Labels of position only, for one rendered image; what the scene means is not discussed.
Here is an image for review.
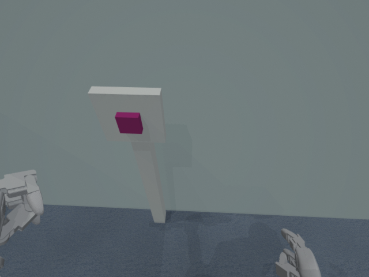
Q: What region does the left robot hand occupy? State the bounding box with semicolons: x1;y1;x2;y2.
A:
0;170;44;246

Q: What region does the right robot hand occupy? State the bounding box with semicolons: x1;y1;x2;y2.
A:
276;229;321;277

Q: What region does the panel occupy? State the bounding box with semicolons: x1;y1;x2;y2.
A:
88;86;166;223

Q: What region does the button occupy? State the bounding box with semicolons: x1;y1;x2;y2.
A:
115;112;143;134

